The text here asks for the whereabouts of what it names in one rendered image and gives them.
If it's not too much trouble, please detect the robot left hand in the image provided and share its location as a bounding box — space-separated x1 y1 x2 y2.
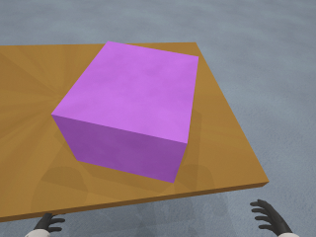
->
34 213 65 233

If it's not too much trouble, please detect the carton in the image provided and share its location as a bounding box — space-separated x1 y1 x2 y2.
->
51 41 198 184

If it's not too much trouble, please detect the table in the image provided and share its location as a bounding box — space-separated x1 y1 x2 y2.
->
0 41 269 223

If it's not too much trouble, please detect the robot right hand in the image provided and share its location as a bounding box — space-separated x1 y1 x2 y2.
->
250 199 292 237

